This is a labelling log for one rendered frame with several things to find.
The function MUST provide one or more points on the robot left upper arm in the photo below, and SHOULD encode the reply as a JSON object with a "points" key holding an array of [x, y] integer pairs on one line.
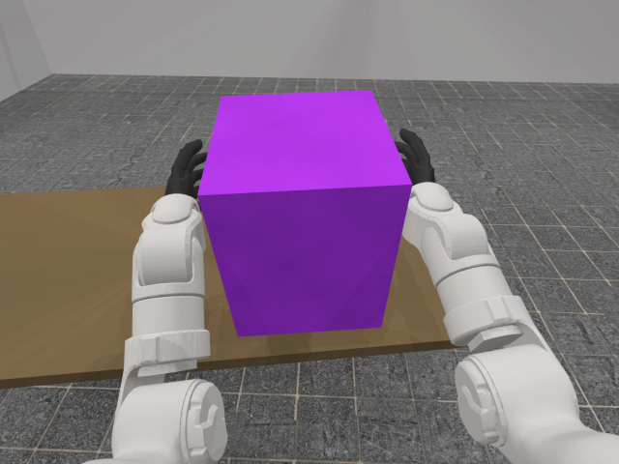
{"points": [[170, 423]]}

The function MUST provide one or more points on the right robot hand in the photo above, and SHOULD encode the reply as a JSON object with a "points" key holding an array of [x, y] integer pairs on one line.
{"points": [[417, 163]]}

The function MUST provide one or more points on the right robot forearm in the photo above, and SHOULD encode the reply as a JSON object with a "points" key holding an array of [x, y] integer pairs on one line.
{"points": [[481, 311]]}

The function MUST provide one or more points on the table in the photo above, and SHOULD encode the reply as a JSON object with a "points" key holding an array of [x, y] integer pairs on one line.
{"points": [[66, 278]]}

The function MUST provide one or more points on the left robot hand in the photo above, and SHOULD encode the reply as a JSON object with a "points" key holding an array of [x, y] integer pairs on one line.
{"points": [[182, 176]]}

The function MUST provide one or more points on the left robot forearm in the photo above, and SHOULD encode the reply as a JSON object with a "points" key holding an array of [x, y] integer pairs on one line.
{"points": [[167, 295]]}

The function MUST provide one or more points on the carton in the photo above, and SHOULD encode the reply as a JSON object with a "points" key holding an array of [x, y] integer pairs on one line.
{"points": [[304, 197]]}

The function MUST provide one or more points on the robot right upper arm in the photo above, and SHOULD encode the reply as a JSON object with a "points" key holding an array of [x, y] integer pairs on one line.
{"points": [[519, 400]]}

